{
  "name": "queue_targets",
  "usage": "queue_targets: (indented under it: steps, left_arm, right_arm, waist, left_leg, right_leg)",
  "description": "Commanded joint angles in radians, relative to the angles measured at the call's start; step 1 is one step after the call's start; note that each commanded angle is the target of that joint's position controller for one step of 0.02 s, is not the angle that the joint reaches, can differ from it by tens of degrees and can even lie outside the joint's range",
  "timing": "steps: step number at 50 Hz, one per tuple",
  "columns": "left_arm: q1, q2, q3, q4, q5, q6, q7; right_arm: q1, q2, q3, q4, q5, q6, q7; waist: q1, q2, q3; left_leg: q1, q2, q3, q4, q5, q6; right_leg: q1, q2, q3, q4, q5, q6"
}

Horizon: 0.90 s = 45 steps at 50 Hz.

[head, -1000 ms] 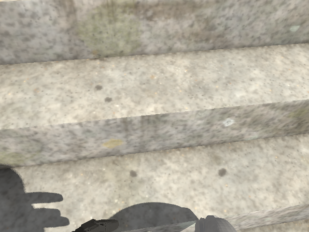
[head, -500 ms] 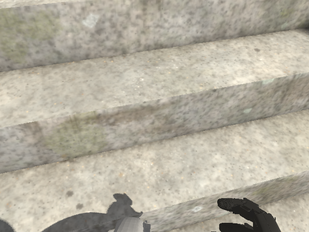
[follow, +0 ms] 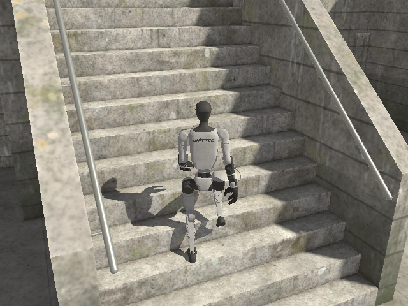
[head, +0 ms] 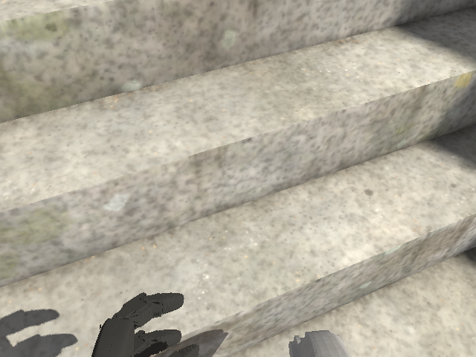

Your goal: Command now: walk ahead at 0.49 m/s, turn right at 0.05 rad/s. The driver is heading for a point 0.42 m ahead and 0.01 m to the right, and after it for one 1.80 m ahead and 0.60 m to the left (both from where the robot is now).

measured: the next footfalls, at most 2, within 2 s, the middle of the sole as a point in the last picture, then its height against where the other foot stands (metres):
right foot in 0.26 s outside the picture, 0.20 m higher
left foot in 0.84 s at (237, 265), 0.20 m higher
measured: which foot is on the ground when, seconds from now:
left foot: down 0.00-0.28, up 0.30-0.82, down 0.84-1.00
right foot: up 0.00-0.24, down 0.26-0.88, up 0.90-1.00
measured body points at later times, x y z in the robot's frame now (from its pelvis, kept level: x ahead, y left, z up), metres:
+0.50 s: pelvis +0.28 -0.09 +0.18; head +0.28 -0.08 +0.63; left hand +0.36 +0.17 +0.04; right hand +0.49 -0.31 +0.11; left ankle +0.26 +0.03 -0.25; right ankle +0.35 -0.16 -0.51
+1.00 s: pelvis +0.49 -0.02 +0.35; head +0.48 -0.05 +0.80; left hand +0.57 +0.25 +0.28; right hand +0.63 -0.24 +0.20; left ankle +0.51 +0.02 -0.31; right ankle +0.47 -0.17 -0.11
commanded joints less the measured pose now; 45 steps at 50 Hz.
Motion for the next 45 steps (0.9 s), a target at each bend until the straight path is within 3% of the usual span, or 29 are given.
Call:
queue_targets:
  steps: [1,5,7,9,10,11,12,13,14,15,16,17,19,20,21,24,27,28,31,35,36,37,38,39,40,42,43,44,45]
  left_arm:
    - [0.006,0.037,0.023,-0.027,0.010,0.027,0.014]
    - [-0.298,-0.051,-0.011,-0.152,0.017,0.015,-0.002]
    - [-0.444,-0.019,-0.022,-0.228,0.010,0.017,-0.021]
    - [-0.414,-0.021,-0.036,-0.250,0.011,0.048,-0.052]
    - [-0.448,-0.088,-0.062,-0.278,-0.006,0.054,-0.062]
    - [-0.333,-0.071,-0.043,-0.196,-0.029,0.060,-0.067]
    - [-0.099,-0.039,-0.012,-0.112,-0.037,0.064,-0.049]
    - [0.167,0.066,0.036,-0.059,-0.044,0.075,-0.024]
    - [0.267,0.163,0.071,-0.037,-0.034,0.075,0.003]
    - [0.356,0.233,0.103,0.002,0.009,0.045,0.021]
    - [0.379,0.328,0.142,-0.004,0.013,0.057,0.022]
    - [0.237,0.319,0.141,-0.003,0.006,0.052,0.002]
    - [0.123,0.229,0.122,0.115,-0.023,0.021,0.002]
    - [0.152,0.128,0.091,0.197,-0.023,0.011,0.006]
    - [0.149,0.052,0.066,0.239,-0.004,0.003,0.005]
    - [0.196,0.034,0.039,0.312,0.005,-0.050,-0.013]
    - [0.310,0.089,0.039,0.398,0.006,-0.084,-0.029]
    - [0.351,0.127,0.048,0.414,0.005,-0.096,-0.037]
    - [0.394,0.131,0.045,0.431,0.000,-0.088,-0.035]
    - [0.526,0.226,0.063,0.453,-0.016,-0.094,0.030]
    - [0.572,0.213,0.066,0.470,-0.005,-0.082,0.045]
    - [0.583,0.198,0.062,0.468,-0.012,-0.070,0.059]
    - [0.521,0.161,0.048,0.433,-0.034,-0.062,0.060]
    - [0.454,0.183,0.044,0.389,-0.055,-0.060,0.062]
    - [0.459,0.248,0.050,0.374,-0.075,-0.065,0.069]
    - [0.425,0.363,0.085,0.326,-0.119,-0.060,0.025]
    - [0.420,0.378,0.103,0.279,-0.083,-0.063,0.007]
    - [0.293,0.300,0.102,0.155,-0.048,-0.070,-0.046]
    - [0.162,0.258,0.110,0.081,0.011,-0.067,-0.074]
  right_arm:
    - [-0.018,-0.098,-0.015,-0.074,0.005,-0.067,-0.003]
    - [0.179,-0.078,-0.020,-0.027,-0.035,-0.064,-0.009]
    - [0.210,-0.039,-0.011,-0.011,-0.027,-0.054,-0.026]
    - [0.192,-0.082,-0.021,-0.024,0.003,-0.033,-0.042]
    - [0.201,-0.077,-0.021,-0.032,0.024,-0.024,-0.049]
    - [0.136,-0.087,-0.016,-0.053,0.022,-0.019,-0.038]
    - [0.148,-0.165,-0.024,-0.076,0.013,-0.048,-0.019]
    - [0.095,-0.293,-0.060,-0.098,0.033,-0.080,0.003]
    - [0.041,-0.324,-0.075,-0.118,0.067,-0.117,0.044]
    - [0.059,-0.249,-0.056,-0.156,0.091,-0.134,0.072]
    - [-0.018,-0.191,-0.062,-0.204,0.062,-0.135,0.089]
    - [-0.076,-0.099,-0.053,-0.262,0.028,-0.117,0.076]
    - [-0.214,0.002,-0.025,-0.390,-0.020,-0.077,0.030]
    - [-0.206,0.057,0.001,-0.407,-0.036,-0.057,0.015]
    - [-0.160,0.093,0.026,-0.405,-0.046,-0.042,0.016]
    - [-0.178,0.117,0.054,-0.408,-0.003,0.015,-0.012]
    - [-0.287,0.127,0.056,-0.404,0.025,0.035,-0.036]
    - [-0.322,0.132,0.061,-0.433,0.008,0.049,-0.044]
    - [-0.455,0.112,0.077,-0.482,0.007,0.063,-0.047]
    - [-0.646,0.084,0.085,-0.545,0.011,0.091,-0.011]
    - [-0.620,0.103,0.087,-0.530,0.009,0.096,-0.011]
    - [-0.601,0.121,0.090,-0.514,0.005,0.093,-0.012]
    - [-0.544,0.100,0.090,-0.466,0.027,0.088,-0.004]
    - [-0.505,0.098,0.100,-0.443,0.045,0.082,0.005]
    - [-0.369,0.091,0.100,-0.412,0.039,0.091,-0.013]
    - [-0.133,-0.022,0.056,-0.362,0.018,0.083,-0.030]
    - [-0.091,-0.090,0.020,-0.366,0.002,0.083,-0.015]
    - [-0.088,-0.239,-0.034,-0.330,-0.003,0.112,-0.036]
    - [-0.142,-0.308,-0.081,-0.353,-0.015,0.133,-0.041]
  waist:
    - [0.022,0.061,0.082]
    - [-0.092,0.083,0.144]
    - [-0.126,0.119,0.158]
    - [-0.120,0.111,0.086]
    - [-0.148,0.141,0.057]
    - [-0.098,0.106,-0.043]
    - [-0.025,0.194,-0.228]
    - [0.101,0.292,-0.386]
    - [0.166,0.311,-0.480]
    - [0.203,0.125,-0.526]
    - [0.241,-0.096,-0.611]
    - [0.184,-0.063,-0.591]
    - [0.055,0.039,-0.287]
    - [-0.004,0.083,-0.111]
    - [-0.071,0.089,-0.070]
    - [-0.110,0.083,0.061]
    - [-0.075,0.030,0.065]
    - [-0.077,0.018,0.063]
    - [-0.074,0.121,0.084]
    - [0.014,-0.010,0.021]
    - [0.021,-0.078,-0.014]
    - [0.016,-0.058,-0.030]
    - [-0.003,-0.006,-0.036]
    - [-0.026,-0.026,-0.057]
    - [-0.072,-0.144,-0.148]
    - [-0.132,-0.229,-0.348]
    - [-0.151,-0.228,-0.375]
    - [-0.135,0.081,-0.320]
    - [-0.137,0.101,-0.325]
  left_leg:
    - [0.056,0.265,-0.324,-0.417,0.050,0.195]
    - [0.435,0.342,-0.363,-0.503,-0.015,0.178]
    - [0.393,0.298,-0.303,-0.630,0.043,0.175]
    - [0.309,0.274,-0.188,-0.788,0.319,0.187]
    - [0.216,0.279,-0.147,-0.842,0.448,0.177]
    - [0.144,0.228,-0.066,-0.761,0.853,0.186]
    - [0.164,0.291,-0.066,-0.523,1.644,0.176]
    - [0.267,0.317,-0.072,-0.279,1.926,0.129]
    - [0.218,0.276,-0.082,-0.065,1.825,0.084]
    - [-0.158,0.157,-0.142,0.333,1.468,0.027]
    - [-0.227,-0.055,-0.165,0.893,0.357,-0.004]
    - [-0.356,-0.052,-0.321,1.361,0.361,-0.030]
    - [-0.566,0.051,-0.209,1.504,0.460,0.010]
    - [-0.640,0.048,-0.223,1.530,0.443,0.037]
    - [-0.657,0.049,-0.237,1.565,0.473,0.050]
    - [-0.769,0.045,-0.249,1.467,0.362,0.034]
    - [-1.011,-0.029,-0.193,1.826,0.275,0.069]
    - [-1.111,-0.022,-0.194,1.909,0.212,0.086]
    - [-1.119,-0.002,-0.121,1.660,0.251,0.095]
    - [-1.046,0.055,0.058,1.319,0.178,0.094]
    - [-1.042,0.089,0.079,1.322,0.129,0.112]
    - [-1.066,0.112,0.052,1.291,0.062,0.119]
    - [-0.831,0.081,0.154,1.059,0.004,0.134]
    - [-0.540,0.045,0.204,0.810,-0.054,0.137]
    - [-0.377,-0.015,0.232,0.845,-0.181,0.133]
    - [-0.127,-0.121,0.143,0.558,-0.310,0.152]
    - [-0.014,-0.100,-0.104,0.346,-0.301,0.171]
    - [0.137,0.104,-0.747,-0.053,-0.533,0.270]
    - [0.149,0.192,-1.194,-0.427,-0.782,0.272]
  right_leg:
    - [-0.169,-0.081,-0.084,0.201,-0.077,-0.005]
    - [-0.600,-0.148,-0.095,0.343,-0.380,-0.037]
    - [-0.488,-0.197,-0.192,0.077,-0.437,-0.017]
    - [-0.160,-0.211,-0.290,-0.219,-0.383,-0.028]
    - [0.116,-0.204,-0.278,-0.440,-0.445,-0.059]
    - [0.440,-0.100,-0.423,-0.612,-0.453,-0.057]
    - [0.766,0.001,-0.403,-0.567,-0.409,-0.057]
    - [0.922,0.028,-0.344,-0.697,-0.369,-0.064]
    - [1.067,0.001,-0.216,-0.843,-0.337,-0.071]
    - [1.329,-0.229,0.240,-1.036,-0.522,-0.169]
    - [1.277,-0.430,0.659,-1.414,-0.442,-0.204]
    - [1.159,-0.447,0.737,-1.496,-0.492,-0.181]
    - [0.939,-0.415,0.487,-1.428,-0.630,-0.126]
    - [0.791,-0.381,0.355,-1.408,-0.556,-0.102]
    - [0.713,-0.363,0.258,-1.441,-0.450,-0.077]
    - [0.630,-0.374,0.005,-1.559,-0.208,-0.043]
    - [0.782,-0.381,-0.090,-1.663,-0.159,-0.051]
    - [0.861,-0.387,-0.091,-1.677,-0.211,-0.044]
    - [0.900,-0.294,-0.250,-1.713,-0.223,0.062]
    - [1.081,-0.325,-0.317,-1.918,-0.011,-0.005]
    - [1.207,-0.335,-0.325,-1.918,0.045,-0.039]
    - [1.337,-0.342,-0.367,-1.873,0.205,-0.051]
    - [1.243,-0.292,-0.488,-1.848,0.527,-0.039]
    - [1.108,-0.278,-0.510,-1.800,0.930,-0.066]
    - [1.146,-0.370,-0.475,-1.680,1.566,-0.127]
    - [1.260,-0.407,-0.422,-1.241,1.850,-0.159]
    - [1.158,-0.392,-0.354,-1.002,1.442,-0.115]
    - [0.666,-0.183,-0.301,-0.664,0.531,-0.030]
    - [0.401,-0.031,-0.066,-0.163,-0.011,0.023]
Keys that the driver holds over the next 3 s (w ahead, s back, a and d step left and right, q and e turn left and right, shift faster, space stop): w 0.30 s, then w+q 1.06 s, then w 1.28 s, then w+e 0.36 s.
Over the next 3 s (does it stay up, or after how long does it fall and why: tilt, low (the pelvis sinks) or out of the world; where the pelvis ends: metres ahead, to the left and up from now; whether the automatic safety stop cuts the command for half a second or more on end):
stays up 1.28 0.55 1.18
